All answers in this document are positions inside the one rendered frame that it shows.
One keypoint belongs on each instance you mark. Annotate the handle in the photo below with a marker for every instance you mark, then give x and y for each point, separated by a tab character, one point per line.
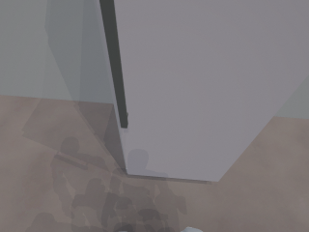
108	14

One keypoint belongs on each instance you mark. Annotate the fridge door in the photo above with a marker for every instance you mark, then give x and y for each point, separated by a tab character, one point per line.
202	78

